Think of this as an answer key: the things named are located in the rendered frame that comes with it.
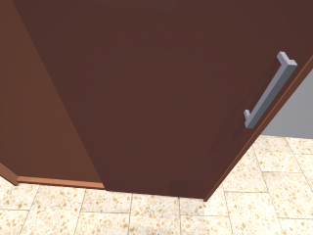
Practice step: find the wardrobe door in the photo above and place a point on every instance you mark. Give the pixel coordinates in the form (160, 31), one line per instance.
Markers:
(157, 89)
(37, 136)

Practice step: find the handle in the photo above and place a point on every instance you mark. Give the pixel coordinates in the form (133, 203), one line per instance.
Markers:
(282, 75)

